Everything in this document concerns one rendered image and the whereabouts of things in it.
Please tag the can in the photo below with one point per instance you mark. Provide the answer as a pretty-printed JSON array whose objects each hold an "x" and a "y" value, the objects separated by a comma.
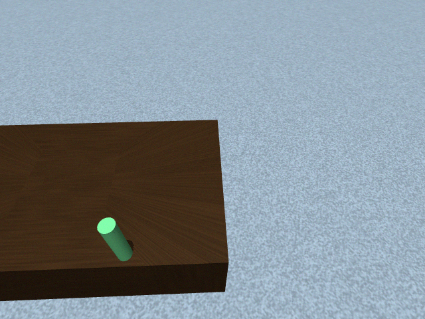
[{"x": 112, "y": 234}]

